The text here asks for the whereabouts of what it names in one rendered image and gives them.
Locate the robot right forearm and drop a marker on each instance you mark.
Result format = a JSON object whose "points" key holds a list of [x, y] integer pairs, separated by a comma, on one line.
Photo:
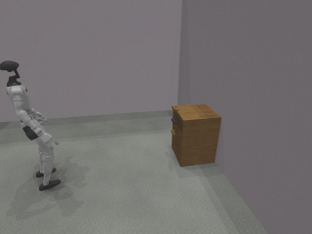
{"points": [[30, 123]]}

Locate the right robot foot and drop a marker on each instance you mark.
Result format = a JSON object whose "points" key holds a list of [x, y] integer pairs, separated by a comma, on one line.
{"points": [[50, 184]]}

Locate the robot right upper arm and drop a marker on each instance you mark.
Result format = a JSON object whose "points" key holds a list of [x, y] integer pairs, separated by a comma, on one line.
{"points": [[17, 95]]}

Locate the robot right hand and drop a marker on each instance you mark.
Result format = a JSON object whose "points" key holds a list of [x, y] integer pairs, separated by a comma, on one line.
{"points": [[48, 138]]}

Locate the robot torso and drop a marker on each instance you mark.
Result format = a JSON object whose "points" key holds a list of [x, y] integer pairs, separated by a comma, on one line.
{"points": [[26, 102]]}

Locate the robot left hand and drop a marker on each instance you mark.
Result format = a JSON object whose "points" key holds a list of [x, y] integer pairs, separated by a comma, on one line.
{"points": [[36, 117]]}

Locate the cabinet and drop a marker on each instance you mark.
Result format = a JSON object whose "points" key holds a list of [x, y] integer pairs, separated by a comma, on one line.
{"points": [[197, 144]]}

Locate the drawer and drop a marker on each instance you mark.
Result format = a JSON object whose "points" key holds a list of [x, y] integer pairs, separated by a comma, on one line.
{"points": [[179, 122]]}

